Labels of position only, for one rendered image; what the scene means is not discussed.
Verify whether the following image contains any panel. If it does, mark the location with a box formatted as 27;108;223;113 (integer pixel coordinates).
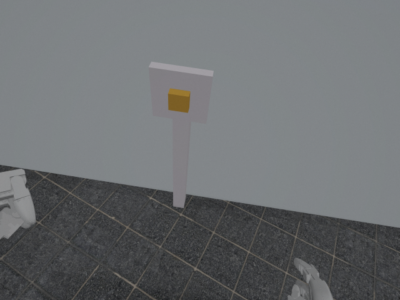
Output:
149;62;214;208

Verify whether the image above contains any robot left hand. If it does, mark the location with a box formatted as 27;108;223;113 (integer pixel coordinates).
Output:
0;169;36;240

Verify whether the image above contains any robot right hand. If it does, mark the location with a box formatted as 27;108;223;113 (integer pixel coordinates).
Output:
287;258;333;300

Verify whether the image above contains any button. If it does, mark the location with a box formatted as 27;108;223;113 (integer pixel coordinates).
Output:
168;88;190;113

